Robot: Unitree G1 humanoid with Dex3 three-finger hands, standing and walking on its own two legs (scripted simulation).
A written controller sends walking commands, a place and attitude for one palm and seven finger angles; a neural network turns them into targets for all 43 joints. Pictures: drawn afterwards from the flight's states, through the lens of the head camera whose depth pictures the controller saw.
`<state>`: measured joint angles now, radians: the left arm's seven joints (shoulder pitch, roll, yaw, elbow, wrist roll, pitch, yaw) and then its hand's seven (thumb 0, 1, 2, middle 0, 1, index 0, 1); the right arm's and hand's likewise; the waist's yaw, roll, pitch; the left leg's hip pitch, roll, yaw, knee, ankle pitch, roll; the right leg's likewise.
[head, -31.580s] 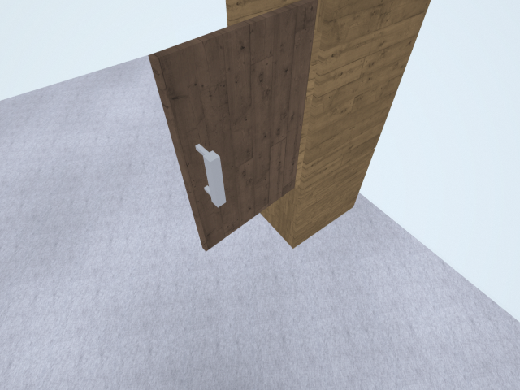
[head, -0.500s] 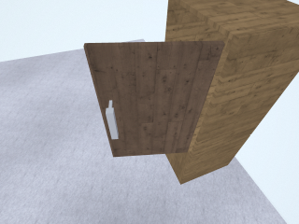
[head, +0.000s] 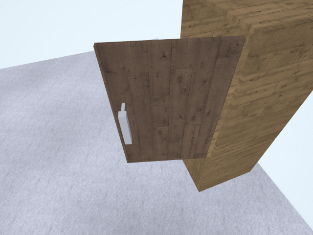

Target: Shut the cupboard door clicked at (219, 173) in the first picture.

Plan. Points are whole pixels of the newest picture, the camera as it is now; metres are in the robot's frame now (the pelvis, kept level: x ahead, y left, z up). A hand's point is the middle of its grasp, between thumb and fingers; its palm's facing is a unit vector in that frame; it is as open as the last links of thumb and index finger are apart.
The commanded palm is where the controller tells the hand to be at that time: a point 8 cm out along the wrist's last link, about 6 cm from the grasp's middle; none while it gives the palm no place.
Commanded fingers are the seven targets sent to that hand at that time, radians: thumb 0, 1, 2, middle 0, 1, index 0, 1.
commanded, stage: look again from close up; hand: left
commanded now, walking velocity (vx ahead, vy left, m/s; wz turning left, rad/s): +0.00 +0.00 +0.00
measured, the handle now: (126, 124) +0.46 +0.14 -0.02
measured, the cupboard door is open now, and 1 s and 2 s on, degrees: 73 73 73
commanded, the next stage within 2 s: shuffle to correct the standing spot in 0.26 s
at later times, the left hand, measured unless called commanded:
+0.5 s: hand out of the picture +0.03 +0.19 -0.18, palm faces -0.01 -0.98 -0.21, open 7.4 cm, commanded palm none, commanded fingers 0.00 0.90 0.90 -0.20 -0.30 -0.20 -0.30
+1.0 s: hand out of the picture -0.04 +0.10 -0.20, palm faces +0.14 -0.98 -0.12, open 7.4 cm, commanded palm none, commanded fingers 0.00 0.90 0.90 -0.20 -0.30 -0.20 -0.30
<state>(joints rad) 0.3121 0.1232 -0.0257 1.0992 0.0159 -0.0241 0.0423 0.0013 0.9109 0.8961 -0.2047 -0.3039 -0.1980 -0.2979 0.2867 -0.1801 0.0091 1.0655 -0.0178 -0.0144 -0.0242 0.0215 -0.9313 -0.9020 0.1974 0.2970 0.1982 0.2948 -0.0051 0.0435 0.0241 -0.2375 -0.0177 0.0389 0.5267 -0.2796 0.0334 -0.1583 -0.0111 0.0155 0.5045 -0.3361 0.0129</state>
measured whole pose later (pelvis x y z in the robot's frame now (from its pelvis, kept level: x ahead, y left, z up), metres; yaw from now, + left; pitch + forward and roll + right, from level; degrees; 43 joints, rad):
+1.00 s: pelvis +0.04 -0.05 -0.01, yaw +5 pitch +0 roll +0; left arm 0.39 0.16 0.01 1.07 0.03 0.04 0.03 0.00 0.91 0.90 -0.20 -0.30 -0.20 -0.30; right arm 0.22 -0.13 -0.02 1.09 -0.03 0.01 -0.05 0.01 -0.91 -0.90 0.20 0.30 0.20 0.29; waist 0.03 -0.08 0.05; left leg -0.29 0.04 0.10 0.65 -0.36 0.03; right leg -0.20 0.03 -0.10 0.70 -0.47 -0.05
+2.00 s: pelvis +0.05 -0.13 +0.00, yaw +5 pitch -1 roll +1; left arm 0.27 0.16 -0.02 1.03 0.02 0.01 0.04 0.00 0.91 0.90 -0.20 -0.30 -0.20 -0.30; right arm 0.26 -0.21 -0.01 0.97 -0.02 0.00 -0.02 0.01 -0.94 -0.90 0.20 0.30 0.20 0.29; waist 0.01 0.07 0.02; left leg -0.21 -0.05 0.14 0.53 -0.32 0.08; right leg -0.23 -0.06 0.04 0.58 -0.34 0.04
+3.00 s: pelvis +0.10 -0.18 +0.01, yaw +6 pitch +0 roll +1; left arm 0.25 0.15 -0.01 1.12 0.01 -0.01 0.04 0.01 0.92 0.90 -0.20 -0.30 -0.20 -0.30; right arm 0.23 -0.17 0.01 1.13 -0.01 -0.01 -0.04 0.01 -0.92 -0.90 0.20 0.30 0.20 0.29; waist 0.01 0.01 0.05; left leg -0.10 0.02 0.09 0.38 -0.29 -0.02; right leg -0.10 0.02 -0.02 0.43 -0.33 -0.04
